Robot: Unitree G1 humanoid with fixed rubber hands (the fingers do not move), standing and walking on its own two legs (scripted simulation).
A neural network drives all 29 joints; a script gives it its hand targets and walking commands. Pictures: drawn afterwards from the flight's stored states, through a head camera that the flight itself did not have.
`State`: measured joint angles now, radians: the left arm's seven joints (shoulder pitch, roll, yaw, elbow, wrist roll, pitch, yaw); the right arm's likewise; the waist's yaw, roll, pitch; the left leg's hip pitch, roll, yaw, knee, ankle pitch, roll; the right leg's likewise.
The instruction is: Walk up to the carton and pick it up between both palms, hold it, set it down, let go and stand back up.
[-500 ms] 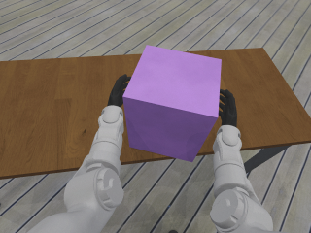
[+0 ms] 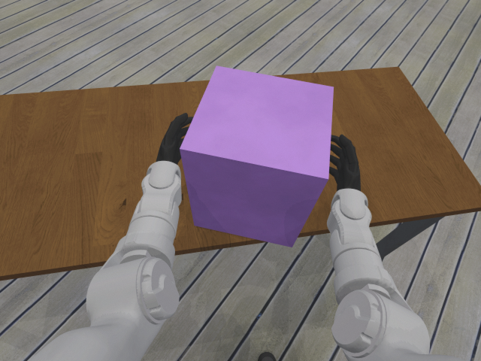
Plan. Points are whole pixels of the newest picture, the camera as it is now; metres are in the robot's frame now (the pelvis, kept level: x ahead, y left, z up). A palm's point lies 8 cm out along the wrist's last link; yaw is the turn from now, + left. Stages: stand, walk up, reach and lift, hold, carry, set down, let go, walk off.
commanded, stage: set down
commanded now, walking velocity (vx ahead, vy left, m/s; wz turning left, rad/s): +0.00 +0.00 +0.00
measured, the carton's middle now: (257, 163) +0.45 -0.05 +0.00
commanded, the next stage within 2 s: none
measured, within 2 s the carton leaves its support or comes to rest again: neither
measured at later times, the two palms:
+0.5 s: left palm (162, 153) +0.47 +0.12 +0.03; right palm (360, 179) +0.39 -0.24 +0.02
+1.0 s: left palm (148, 120) +0.48 +0.13 +0.11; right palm (383, 145) +0.40 -0.25 +0.10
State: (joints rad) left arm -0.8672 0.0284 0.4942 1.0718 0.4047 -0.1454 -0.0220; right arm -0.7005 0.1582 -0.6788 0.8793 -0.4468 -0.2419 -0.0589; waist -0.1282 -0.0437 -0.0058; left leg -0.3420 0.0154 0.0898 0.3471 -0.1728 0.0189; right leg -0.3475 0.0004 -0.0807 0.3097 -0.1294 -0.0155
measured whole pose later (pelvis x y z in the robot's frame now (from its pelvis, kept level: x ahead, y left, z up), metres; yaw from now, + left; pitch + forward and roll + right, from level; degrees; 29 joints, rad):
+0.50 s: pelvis -0.02 +0.00 -0.03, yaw +0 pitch +24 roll -2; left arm -1.16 0.27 -0.08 1.65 -0.20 -0.34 0.03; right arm -0.97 -0.15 -0.10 1.41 0.24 -0.33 -0.15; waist -0.17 0.03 -0.22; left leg -0.82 0.05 0.06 0.69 -0.29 0.01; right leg -0.80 0.01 -0.10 0.61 -0.22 -0.03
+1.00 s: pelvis -0.03 -0.01 -0.02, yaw +0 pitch +19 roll -1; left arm -1.21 0.36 -0.14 1.48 -0.31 -0.11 -0.01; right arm -1.02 -0.20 -0.04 1.18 0.32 -0.04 -0.19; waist -0.18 0.00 -0.19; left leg -0.66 0.04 0.07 0.55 -0.21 0.01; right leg -0.66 0.01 -0.10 0.50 -0.16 -0.04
